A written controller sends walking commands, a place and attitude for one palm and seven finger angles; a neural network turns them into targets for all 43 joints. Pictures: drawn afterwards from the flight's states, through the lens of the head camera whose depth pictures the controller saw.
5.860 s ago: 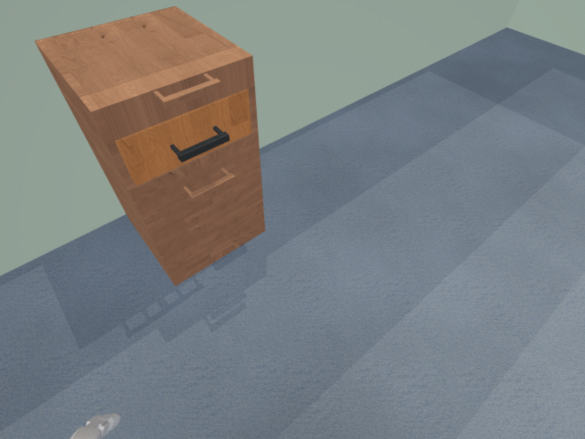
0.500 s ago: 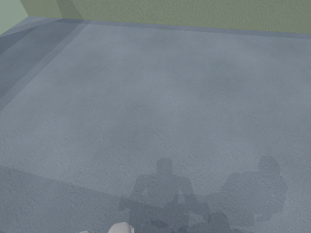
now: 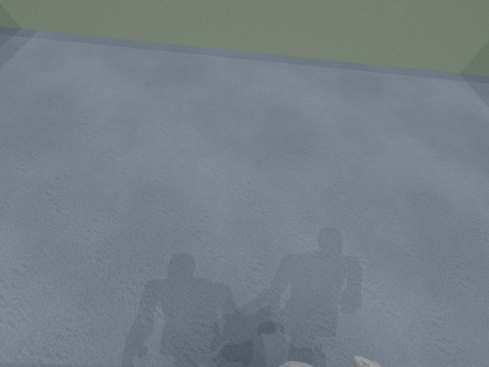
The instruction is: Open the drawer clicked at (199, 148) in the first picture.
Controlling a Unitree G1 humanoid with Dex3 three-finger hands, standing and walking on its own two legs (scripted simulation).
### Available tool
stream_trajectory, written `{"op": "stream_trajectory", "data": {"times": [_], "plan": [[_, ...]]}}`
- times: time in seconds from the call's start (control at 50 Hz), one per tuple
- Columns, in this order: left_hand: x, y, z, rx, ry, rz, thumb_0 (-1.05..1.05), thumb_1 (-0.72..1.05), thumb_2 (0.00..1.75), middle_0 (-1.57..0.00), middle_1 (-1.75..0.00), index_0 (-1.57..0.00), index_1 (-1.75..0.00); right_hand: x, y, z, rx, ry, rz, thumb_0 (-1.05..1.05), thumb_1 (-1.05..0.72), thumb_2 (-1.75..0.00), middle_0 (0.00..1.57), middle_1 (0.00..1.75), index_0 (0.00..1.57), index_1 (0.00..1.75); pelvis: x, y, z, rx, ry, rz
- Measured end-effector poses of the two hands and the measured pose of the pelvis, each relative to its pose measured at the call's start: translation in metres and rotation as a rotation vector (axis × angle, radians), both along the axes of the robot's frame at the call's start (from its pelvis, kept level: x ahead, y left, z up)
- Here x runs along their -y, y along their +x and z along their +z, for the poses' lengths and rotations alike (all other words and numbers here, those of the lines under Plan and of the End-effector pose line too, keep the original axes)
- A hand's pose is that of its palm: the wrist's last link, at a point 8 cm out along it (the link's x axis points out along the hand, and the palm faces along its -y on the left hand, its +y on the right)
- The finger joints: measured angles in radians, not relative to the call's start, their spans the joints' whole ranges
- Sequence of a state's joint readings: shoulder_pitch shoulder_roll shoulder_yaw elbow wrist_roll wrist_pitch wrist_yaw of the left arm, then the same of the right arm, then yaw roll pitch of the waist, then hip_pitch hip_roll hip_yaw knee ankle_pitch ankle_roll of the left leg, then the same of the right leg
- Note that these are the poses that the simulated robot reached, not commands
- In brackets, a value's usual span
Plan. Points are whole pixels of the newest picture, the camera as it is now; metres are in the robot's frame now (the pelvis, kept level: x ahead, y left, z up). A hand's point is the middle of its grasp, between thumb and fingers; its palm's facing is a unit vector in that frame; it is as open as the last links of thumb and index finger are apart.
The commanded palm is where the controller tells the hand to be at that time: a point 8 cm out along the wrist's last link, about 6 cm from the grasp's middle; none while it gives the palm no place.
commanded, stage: walk to a spot facing it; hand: left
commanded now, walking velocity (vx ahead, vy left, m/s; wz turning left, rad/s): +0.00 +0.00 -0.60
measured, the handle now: out of the picture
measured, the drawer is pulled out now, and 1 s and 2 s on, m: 0.00 0.00 0.00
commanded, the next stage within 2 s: turn to face it in 0.42 s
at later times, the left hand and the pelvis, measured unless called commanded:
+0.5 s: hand (209, 279) +0.31 +0.10 -0.17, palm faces -0.32 -0.92 -0.24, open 7.4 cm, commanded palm none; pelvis +0.11 -0.03 -0.02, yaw -18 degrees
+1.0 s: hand (182, 265) +0.34 +0.17 -0.18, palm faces -0.49 -0.84 -0.21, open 7.4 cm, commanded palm none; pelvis +0.18 +0.01 +0.00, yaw -36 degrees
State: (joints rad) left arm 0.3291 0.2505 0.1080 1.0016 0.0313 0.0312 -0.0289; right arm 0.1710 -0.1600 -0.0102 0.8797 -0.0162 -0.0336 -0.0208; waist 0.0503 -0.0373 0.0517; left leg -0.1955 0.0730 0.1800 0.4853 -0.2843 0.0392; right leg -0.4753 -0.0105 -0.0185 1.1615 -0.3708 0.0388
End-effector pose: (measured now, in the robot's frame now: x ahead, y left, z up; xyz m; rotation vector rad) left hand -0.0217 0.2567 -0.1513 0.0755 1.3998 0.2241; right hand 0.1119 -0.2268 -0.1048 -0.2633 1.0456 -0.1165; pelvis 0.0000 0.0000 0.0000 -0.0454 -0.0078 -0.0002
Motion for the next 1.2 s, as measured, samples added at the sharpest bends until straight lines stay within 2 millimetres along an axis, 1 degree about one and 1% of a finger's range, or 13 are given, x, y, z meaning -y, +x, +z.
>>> {"op": "stream_trajectory", "data": {"times": [0.1, 0.18, 0.32, 0.42, 0.52, 0.6, 0.66, 0.74, 0.82, 0.9, 1.02, 1.12, 1.2], "plan": [[-0.020, 0.095, 0.008, 0.110, 0.038, -0.108, 0.01, 0.91, 0.90, -0.20, -0.30, -0.19, -0.30, 0.006, -0.051, -0.008, -0.149, -0.021, -0.159, 0.00, -0.93, -0.90, 0.20, 0.30, 0.20, 0.30, -0.010, 0.024, 0.002, -0.008, -0.004, -0.058], [-0.013, 0.163, 0.010, 0.164, 0.042, -0.198, 0.00, 0.91, 0.90, -0.20, -0.30, -0.19, -0.30, 0.008, -0.090, -0.016, -0.268, -0.016, -0.264, 0.00, -0.92, -0.90, 0.20, 0.30, 0.20, 0.29, -0.011, 0.043, -0.001, -0.016, 0.005, -0.108], [0.045, 0.271, 0.007, 0.233, 0.014, -0.397, 0.01, 0.91, 0.90, -0.20, -0.30, -0.19, -0.30, 0.002, -0.136, -0.036, -0.423, 0.055, -0.436, 0.01, -0.91, -0.90, 0.20, 0.30, 0.20, 0.29, 0.003, 0.077, -0.014, -0.027, 0.031, -0.208], [0.095, 0.330, 0.006, 0.337, 0.010, -0.506, 0.00, 0.91, 0.90, -0.20, -0.30, -0.19, -0.30, 0.008, -0.138, -0.058, -0.473, 0.127, -0.522, 0.01, -0.91, -0.90, 0.20, 0.30, 0.20, 0.29, 0.025, 0.101, -0.028, -0.021, 0.042, -0.272], [0.110, 0.336, 0.018, 0.320, 0.022, -0.516, 0.00, 0.91, 0.90, -0.20, -0.30, -0.20, -0.30, 0.030, -0.080, -0.056, -0.337, 0.130, -0.531, 0.01, -0.91, -0.90, 0.20, 0.30, 0.20, 0.29, 0.035, 0.116, -0.017, 0.011, 0.051, -0.323], [0.109, 0.333, 0.023, 0.258, 0.033, -0.548, 0.00, 0.90, 0.90, -0.21, -0.30, -0.20, -0.30, 0.049, -0.022, -0.046, -0.166, 0.116, -0.528, 0.01, -0.91, -0.90, 0.20, 0.30, 0.20, 0.29, 0.034, 0.127, -0.009, 0.007, 0.060, -0.367], [0.103, 0.333, 0.023, 0.227, 0.033, -0.560, 0.00, 0.90, 0.90, -0.21, -0.30, -0.20, -0.30, 0.056, 0.011, -0.039, -0.079, 0.104, -0.522, 0.01, -0.91, -0.90, 0.20, 0.30, 0.20, 0.29, 0.030, 0.135, -0.007, 0.000, 0.064, -0.401], [0.090, 0.338, 0.018, 0.197, 0.029, -0.566, 0.01, 0.90, 0.90, -0.21, -0.30, -0.20, -0.30, 0.058, 0.039, -0.032, -0.024, 0.079, -0.522, 0.01, -0.91, -0.90, 0.20, 0.30, 0.20, 0.29, 0.020, 0.146, -0.008, -0.011, 0.060, -0.447], [0.069, 0.348, 0.005, 0.166, 0.023, -0.568, 0.01, 0.90, 0.90, -0.21, -0.30, -0.20, -0.30, 0.051, 0.053, -0.026, -0.007, 0.038, -0.539, 0.01, -0.91, -0.90, 0.20, 0.30, 0.20, 0.29, 0.006, 0.160, -0.013, -0.023, 0.044, -0.493], [0.052, 0.365, -0.008, 0.135, 0.015, -0.584, 0.01, 0.90, 0.90, -0.21, -0.30, -0.20, -0.30, 0.036, 0.049, -0.016, -0.014, -0.001, -0.566, 0.01, -0.90, -0.90, 0.20, 0.30, 0.20, 0.29, -0.005, 0.170, -0.015, -0.015, 0.044, -0.551], [0.047, 0.387, 0.000, 0.101, 0.006, -0.678, 0.01, 0.91, 0.90, -0.20, -0.30, -0.19, -0.30, 0.012, 0.016, -0.003, -0.057, -0.010, -0.664, 0.01, -0.90, -0.90, 0.20, 0.30, 0.20, 0.30, -0.015, 0.178, -0.003, -0.018, 0.014, -0.635], [0.063, 0.404, 0.006, 0.104, 0.004, -0.757, 0.01, 0.91, 0.90, -0.20, -0.30, -0.19, -0.30, -0.008, -0.025, -0.007, -0.103, 0.022, -0.771, 0.01, -0.90, -0.90, 0.20, 0.30, 0.20, 0.30, -0.016, 0.178, 0.000, -0.018, 0.010, -0.699], [0.093, 0.417, 0.011, 0.125, 0.001, -0.837, 0.01, 0.91, 0.90, -0.20, -0.30, -0.19, -0.30, -0.024, -0.065, -0.018, -0.154, 0.068, -0.865, 0.01, -0.90, -0.90, 0.20, 0.30, 0.20, 0.30, -0.012, 0.171, -0.001, -0.013, 0.020, -0.754]]}}
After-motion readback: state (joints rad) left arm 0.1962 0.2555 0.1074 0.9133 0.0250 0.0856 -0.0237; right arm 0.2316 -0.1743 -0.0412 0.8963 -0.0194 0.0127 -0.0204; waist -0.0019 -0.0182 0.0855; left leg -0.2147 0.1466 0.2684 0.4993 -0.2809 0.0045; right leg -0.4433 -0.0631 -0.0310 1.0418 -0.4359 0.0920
